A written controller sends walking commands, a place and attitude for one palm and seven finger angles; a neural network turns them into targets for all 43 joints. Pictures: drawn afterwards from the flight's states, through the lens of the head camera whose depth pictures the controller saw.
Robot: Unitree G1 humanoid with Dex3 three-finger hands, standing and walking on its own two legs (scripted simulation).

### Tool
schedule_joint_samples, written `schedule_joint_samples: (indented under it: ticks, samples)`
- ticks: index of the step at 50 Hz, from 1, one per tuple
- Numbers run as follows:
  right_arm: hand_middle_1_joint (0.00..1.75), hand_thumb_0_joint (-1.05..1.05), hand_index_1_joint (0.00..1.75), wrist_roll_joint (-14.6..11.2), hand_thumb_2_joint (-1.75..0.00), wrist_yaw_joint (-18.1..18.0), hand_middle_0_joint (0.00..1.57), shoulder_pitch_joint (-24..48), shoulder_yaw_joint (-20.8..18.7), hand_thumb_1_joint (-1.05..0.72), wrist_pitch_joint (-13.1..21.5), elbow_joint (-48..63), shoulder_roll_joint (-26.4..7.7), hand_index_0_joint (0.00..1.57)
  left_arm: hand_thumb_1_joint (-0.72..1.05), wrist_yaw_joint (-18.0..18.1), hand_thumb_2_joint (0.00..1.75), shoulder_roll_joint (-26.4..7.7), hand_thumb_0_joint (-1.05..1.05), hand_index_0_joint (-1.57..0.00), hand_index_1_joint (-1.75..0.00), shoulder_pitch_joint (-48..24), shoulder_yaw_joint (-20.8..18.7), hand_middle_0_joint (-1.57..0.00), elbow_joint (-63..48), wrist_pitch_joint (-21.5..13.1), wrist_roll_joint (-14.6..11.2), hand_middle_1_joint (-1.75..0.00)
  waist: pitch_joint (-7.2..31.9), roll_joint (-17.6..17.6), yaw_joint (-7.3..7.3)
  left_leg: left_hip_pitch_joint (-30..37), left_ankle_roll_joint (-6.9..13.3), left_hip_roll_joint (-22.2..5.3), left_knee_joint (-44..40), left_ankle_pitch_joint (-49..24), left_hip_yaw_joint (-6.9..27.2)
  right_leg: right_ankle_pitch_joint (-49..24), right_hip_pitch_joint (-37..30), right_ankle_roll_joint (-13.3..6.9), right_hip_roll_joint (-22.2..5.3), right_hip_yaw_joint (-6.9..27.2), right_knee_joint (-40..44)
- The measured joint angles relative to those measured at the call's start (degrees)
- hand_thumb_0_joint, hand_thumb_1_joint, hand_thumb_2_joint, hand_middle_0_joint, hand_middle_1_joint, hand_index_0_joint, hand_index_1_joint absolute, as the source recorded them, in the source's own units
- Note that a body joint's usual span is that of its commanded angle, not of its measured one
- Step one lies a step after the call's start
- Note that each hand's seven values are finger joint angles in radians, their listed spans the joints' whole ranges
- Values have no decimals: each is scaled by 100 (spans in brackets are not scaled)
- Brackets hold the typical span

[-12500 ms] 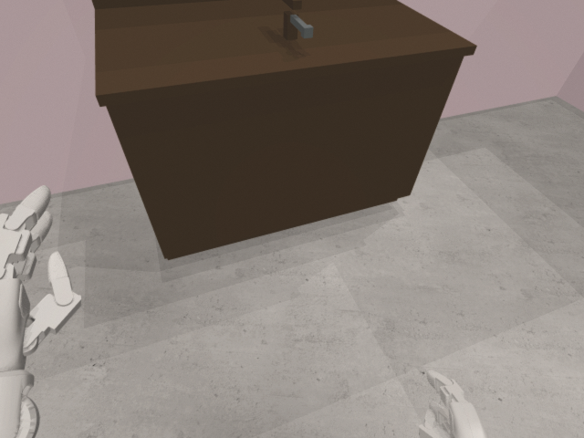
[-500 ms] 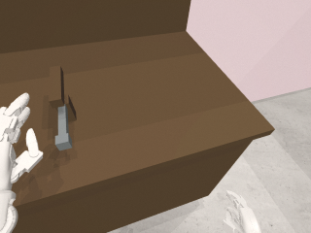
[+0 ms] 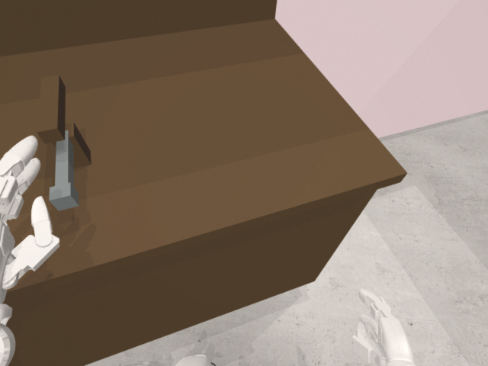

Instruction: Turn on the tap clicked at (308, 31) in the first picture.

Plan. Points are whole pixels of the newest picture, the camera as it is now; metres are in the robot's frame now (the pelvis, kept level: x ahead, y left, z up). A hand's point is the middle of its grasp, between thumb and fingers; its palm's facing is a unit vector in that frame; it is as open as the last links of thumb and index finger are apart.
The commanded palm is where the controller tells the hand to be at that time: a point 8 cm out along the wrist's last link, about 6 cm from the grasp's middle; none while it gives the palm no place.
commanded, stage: shuffle to correct the standing spot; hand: left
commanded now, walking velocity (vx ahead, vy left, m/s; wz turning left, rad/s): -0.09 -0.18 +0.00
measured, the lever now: (64, 196) +0.31 +0.30 +0.10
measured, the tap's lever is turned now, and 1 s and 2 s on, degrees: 0 0 0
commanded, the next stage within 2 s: come to a stop and stand still in 1.18 s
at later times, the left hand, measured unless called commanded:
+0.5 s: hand (65, 236) +0.22 +0.23 +0.17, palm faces +0.31 -0.84 -0.44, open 7.4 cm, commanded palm +0.16 +0.27 +0.18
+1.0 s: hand (48, 268) +0.19 +0.23 +0.17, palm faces +0.35 -0.82 -0.45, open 7.4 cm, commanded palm +0.12 +0.26 +0.18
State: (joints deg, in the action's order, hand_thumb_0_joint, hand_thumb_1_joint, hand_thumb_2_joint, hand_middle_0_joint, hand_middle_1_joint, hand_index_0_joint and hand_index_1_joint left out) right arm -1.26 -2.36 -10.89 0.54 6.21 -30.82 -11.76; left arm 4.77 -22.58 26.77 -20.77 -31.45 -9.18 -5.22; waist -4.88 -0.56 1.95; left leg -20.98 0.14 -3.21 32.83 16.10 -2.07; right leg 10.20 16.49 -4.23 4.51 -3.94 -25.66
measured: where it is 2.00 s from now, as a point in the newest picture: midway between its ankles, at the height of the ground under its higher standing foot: outside the picture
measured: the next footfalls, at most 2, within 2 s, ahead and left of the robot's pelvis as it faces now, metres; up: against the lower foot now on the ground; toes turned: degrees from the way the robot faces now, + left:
right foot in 1.02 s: +0.04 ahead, -0.15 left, +0.00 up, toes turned +1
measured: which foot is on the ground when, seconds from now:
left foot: down 0.00-1.00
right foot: down 0.00-0.82, up 0.84-1.00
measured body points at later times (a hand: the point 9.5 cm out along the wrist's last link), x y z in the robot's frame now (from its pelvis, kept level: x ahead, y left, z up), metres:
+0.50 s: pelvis +0.00 -0.01 +0.00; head +0.05 +0.00 +0.44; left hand +0.20 +0.27 +0.19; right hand +0.18 -0.24 -0.08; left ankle +0.05 +0.12 -0.73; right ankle +0.04 -0.08 -0.73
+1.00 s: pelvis -0.04 -0.02 +0.00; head +0.01 +0.00 +0.44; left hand +0.16 +0.27 +0.19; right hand +0.13 -0.23 -0.08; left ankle -0.02 +0.10 -0.74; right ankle +0.00 -0.14 -0.73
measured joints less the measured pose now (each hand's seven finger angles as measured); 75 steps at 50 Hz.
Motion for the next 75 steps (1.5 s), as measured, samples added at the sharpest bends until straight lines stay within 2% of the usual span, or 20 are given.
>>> schedule_joint_samples:
  ticks: [4, 12, 18, 29, 31, 34, 37, 39, 41, 44, 47, 51, 54, 58, 61, 65, 67, 70, 73, 75]
  samples:
    - [30, 1, 30, -11, -90, -52, 20, -105, -54, -91, -19, -118, -56, 21, 89, 67, 90, 13, 1, -21, -30, -17, 24, -21, 2, 121, -21, -30, 29, 56, -104, 80, -22, -9, -80, -466, 16, 113, 18, 7, 8, -9, -198]
    - [30, 1, 30, -33, -90, 7, 20, -300, -54, -91, -22, -64, -39, 20, 89, 83, 90, -164, 1, -21, -30, -15, -124, -21, 74, 97, 82, -30, 102, 88, -198, 189, -77, -34, -239, -460, 31, 58, -98, 34, 38, -20, -20]
    - [30, 1, 30, -6, -90, 35, 20, -230, -43, -91, 28, -52, -26, 20, 89, 50, 90, -124, 1, -21, -30, 43, -98, -21, -45, 50, 28, -30, 74, 22, -147, 103, -121, -103, -83, -369, 50, 74, -62, -67, 105, -34, -55]
    - [30, 1, 30, 116, -90, -8, 20, 136, -13, -91, 91, 40, 147, 21, 89, -54, 89, -300, 1, -21, -30, -27, -333, -21, -182, -243, 69, -30, -166, 100, -73, -75, -112, -63, -105, -526, 27, 65, 236, 78, 45, -32, -289]
    - [30, 1, 30, 111, -90, 17, 20, 148, -9, -91, 124, 74, 156, 21, 89, -84, 89, -309, 1, -21, -30, -46, -379, -21, -196, -284, 79, -30, -213, 41, -51, -143, -130, -100, -8, -517, 66, 34, 254, 0, 85, -71, -291]
    - [30, 1, 30, 52, -90, 47, 20, 108, -11, -91, 111, 65, 148, 21, 89, -77, 90, -246, 1, -22, -30, 10, -333, -21, -264, -232, 34, -30, -193, 7, -39, -334, -85, -104, 468, 56, 104, 2, 302, -133, 105, -108, -313]
    - [30, 1, 30, 34, -90, 36, 20, 2, -25, -91, 70, -78, 154, 21, 89, -3, 89, -116, 1, -22, -30, 106, -186, -21, -326, -69, 6, -30, -50, 179, -35, -277, -71, 115, 1066, 632, 25, -11, 379, -139, -15, -40, -331]
    - [30, 1, 30, 45, -90, 15, 20, -113, -4, -91, 42, -118, 147, 21, 89, 61, 89, -80, 1, -22, -30, 186, -123, -21, -324, 32, 2, -30, 75, 294, -87, 104, -26, 183, 564, 626, -93, -6, 453, -108, -98, -24, -367]
    - [30, 1, 30, 51, -90, -20, 20, -207, -21, -91, 49, -98, 119, 21, 89, 111, 89, -109, 1, -22, -30, 162, -105, -21, -293, 98, 12, -30, 84, 331, -151, 392, 47, 167, -49, 12, -132, 42, 528, -54, -150, -87, -496]
    - [30, 1, 30, 93, -90, -21, 20, -225, -47, -91, 29, -109, 163, 21, 89, 119, 90, -169, 1, -22, -30, 22, -185, -21, -145, 187, 77, -30, -80, 470, -82, 514, 55, 233, -107, -40, -241, 664, 684, 305, -252, 142, -1264]
    - [30, 1, 30, 103, -90, 110, 20, -256, -78, -91, 46, -81, 200, 21, 89, 93, 90, -138, 1, -21, -30, -153, -220, -21, -119, 262, 188, -30, -223, 363, -57, 619, 15, 129, -208, -63, -187, 945, 623, 357, -319, 222, -1704]
    - [30, 1, 30, 40, -90, 318, 20, -308, -55, -91, 24, 89, 192, 21, 89, 32, 90, -151, 1, -21, -30, -159, -249, -21, -272, 179, 248, -30, -282, 120, -91, 479, -101, -108, 107, 34, -47, 445, -15, 283, -474, 87, -500]
    - [30, 1, 30, -39, -90, 382, 20, -173, -41, -91, -28, 63, 145, 21, 89, -32, 90, -177, 1, -21, -30, -156, -246, -21, -262, 66, 222, -30, -383, -195, -210, 286, -189, -399, 559, 233, 207, 1, -217, 386, -246, -196, -167]
    - [30, 1, 30, -90, -90, 298, 20, -71, -80, -91, -105, -60, 135, 21, 89, -26, 90, -207, 1, -21, -30, 126, -246, -21, -246, 71, 71, -30, -248, -20, -241, 186, -113, -250, 645, 258, 317, 257, 91, 267, -277, -134, -626]
    - [30, 1, 30, -66, -90, 171, 20, -104, -138, -91, -130, -92, 72, 21, 89, -6, 89, -184, 1, -22, -30, 185, -201, -21, -171, 151, 45, -30, -190, 110, -219, 251, -252, -177, 534, 148, 252, 349, 190, 281, -361, -59, -838]
    - [30, 1, 30, -60, -90, 154, 20, -239, -192, -91, -116, -79, -17, 20, 89, 27, 89, -152, 1, -22, -30, 26, -183, -21, -39, 183, 150, -30, -190, -30, -165, 303, -288, -255, 484, 118, 370, 254, 48, 257, -275, -176, -671]
    - [30, 1, 30, -76, -90, 180, 20, -274, -185, -91, -98, -125, -35, 20, 89, 59, 89, -132, 1, -22, -30, -26, -201, -21, -27, 153, 151, -30, -168, -81, -157, 267, -185, -289, 577, 252, 455, 224, -1, 166, -212, -245, -600]
    - [30, 1, 30, -79, -90, 168, 20, -261, -149, -91, -66, -281, -36, 20, 89, 155, 90, -27, 1, -22, -30, -24, -142, -21, -5, 134, 98, -30, -50, 31, -173, 219, -53, -85, 891, 483, 417, 245, 23, 100, -266, -221, -599]
    - [30, 1, 30, -47, -90, 114, 20, -258, -101, -91, -49, -347, -69, 20, 89, 249, 90, 88, 1, -21, -30, 17, -17, -21, 32, 139, 102, -30, 87, 66, -241, 527, 20, 85, 291, 271, 275, 226, 32, 128, -312, -213, -559]
    - [30, 1, 30, -37, -90, 74, 20, -214, -75, -91, -66, -379, -16, 20, 89, 279, 90, 91, 1, -21, -30, 8, 23, -21, 123, 136, 113, -30, 75, 171, -221, 663, -47, 145, 73, 50, 210, 203, -22, 162, -367, -143, -516]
